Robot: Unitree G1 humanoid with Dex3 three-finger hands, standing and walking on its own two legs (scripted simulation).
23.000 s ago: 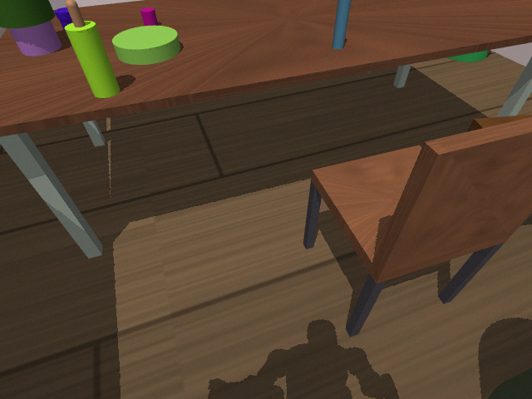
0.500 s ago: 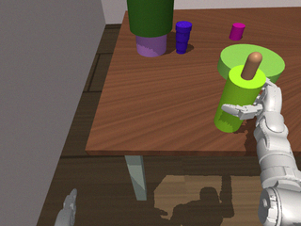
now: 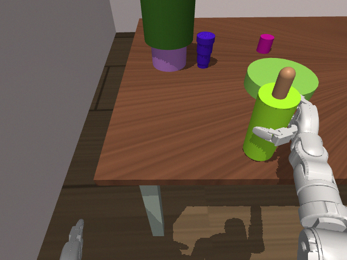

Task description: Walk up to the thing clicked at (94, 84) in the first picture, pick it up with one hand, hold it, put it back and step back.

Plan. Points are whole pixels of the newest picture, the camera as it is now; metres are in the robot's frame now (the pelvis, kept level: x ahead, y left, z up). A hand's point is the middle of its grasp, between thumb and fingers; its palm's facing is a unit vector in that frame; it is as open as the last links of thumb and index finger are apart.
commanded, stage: settle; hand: right
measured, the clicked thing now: (270, 116) +0.43 -0.18 +0.14
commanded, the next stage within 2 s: lift in 0.66 s
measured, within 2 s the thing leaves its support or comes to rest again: neither
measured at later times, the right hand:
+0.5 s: hand (276, 108) +0.41 -0.18 +0.18, palm faces +0.21 +0.98 -0.03, open 11.3 cm
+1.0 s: hand (279, 101) +0.41 -0.18 +0.20, palm faces +0.19 +0.98 -0.05, open 11.3 cm
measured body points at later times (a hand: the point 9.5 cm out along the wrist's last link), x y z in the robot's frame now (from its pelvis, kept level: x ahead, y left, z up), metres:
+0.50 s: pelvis -0.02 +0.01 +0.00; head -0.01 +0.02 +0.45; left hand +0.14 +0.27 -0.07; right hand +0.40 -0.23 +0.18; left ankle +0.01 +0.14 -0.72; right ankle -0.01 -0.12 -0.72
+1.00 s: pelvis -0.03 +0.01 +0.00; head -0.02 +0.03 +0.45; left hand +0.13 +0.27 -0.06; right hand +0.39 -0.23 +0.20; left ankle +0.01 +0.14 -0.72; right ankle -0.01 -0.12 -0.72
